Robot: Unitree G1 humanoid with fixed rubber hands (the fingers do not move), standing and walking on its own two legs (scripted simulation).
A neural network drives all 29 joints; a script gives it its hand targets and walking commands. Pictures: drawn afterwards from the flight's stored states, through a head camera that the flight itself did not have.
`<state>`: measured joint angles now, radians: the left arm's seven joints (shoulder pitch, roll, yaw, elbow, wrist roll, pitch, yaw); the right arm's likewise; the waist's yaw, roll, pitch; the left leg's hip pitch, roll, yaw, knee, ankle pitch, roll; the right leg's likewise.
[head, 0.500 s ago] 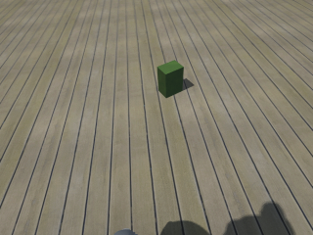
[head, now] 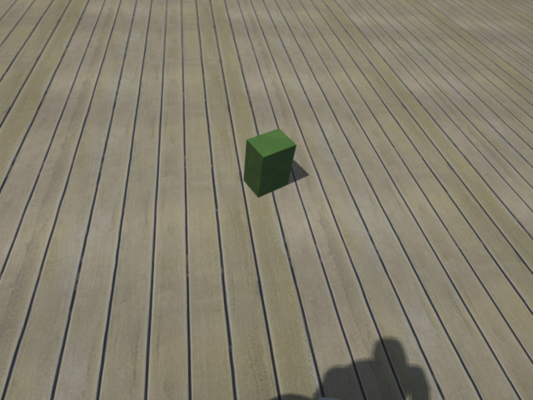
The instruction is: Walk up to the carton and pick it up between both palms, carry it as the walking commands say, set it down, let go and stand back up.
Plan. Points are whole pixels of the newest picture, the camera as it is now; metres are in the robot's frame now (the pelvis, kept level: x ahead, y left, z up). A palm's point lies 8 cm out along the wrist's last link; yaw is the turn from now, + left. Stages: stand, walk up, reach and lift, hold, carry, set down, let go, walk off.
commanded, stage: walk up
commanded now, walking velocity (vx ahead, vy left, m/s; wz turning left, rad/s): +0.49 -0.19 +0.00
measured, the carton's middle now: (268, 163) +1.30 -0.10 -0.65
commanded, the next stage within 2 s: none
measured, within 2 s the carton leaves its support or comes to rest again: neither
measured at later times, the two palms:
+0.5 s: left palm (181, 316) +0.31 +0.15 -0.13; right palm (448, 355) +0.25 -0.36 -0.15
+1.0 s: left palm (166, 249) +0.47 +0.20 -0.16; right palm (377, 204) +0.60 -0.30 -0.12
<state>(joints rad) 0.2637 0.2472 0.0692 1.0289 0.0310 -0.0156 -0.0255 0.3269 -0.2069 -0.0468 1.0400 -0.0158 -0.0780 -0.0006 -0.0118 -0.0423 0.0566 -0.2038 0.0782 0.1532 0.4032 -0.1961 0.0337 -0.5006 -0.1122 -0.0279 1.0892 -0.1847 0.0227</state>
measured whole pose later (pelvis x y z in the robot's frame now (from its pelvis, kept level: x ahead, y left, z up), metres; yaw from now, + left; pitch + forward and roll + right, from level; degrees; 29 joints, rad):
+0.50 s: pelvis +0.25 -0.11 -0.01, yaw +1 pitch +1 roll +0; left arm 0.20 0.21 0.05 0.99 0.03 -0.09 -0.02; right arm 0.31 -0.24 -0.07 1.02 -0.03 -0.06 0.01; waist -0.02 0.04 0.05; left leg -0.43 0.12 0.03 1.17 -0.35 0.01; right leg -0.29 -0.05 -0.15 0.49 -0.21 -0.02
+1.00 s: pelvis +0.50 -0.04 -0.01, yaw -1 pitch +0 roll -2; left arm 0.35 0.23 0.06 1.07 0.02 -0.05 -0.01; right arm 0.16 -0.22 -0.05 0.96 -0.03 -0.07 0.01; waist 0.04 -0.03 0.06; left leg -0.33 0.09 0.17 0.52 -0.20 0.04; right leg -0.35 -0.07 -0.02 1.12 -0.34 0.00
